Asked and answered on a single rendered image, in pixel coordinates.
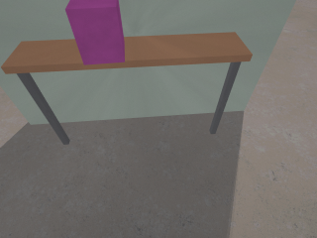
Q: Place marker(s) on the table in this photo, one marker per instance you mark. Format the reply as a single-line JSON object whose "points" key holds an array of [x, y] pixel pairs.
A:
{"points": [[140, 51]]}

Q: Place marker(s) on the carton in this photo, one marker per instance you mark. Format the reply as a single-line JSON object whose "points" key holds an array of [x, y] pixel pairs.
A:
{"points": [[97, 29]]}

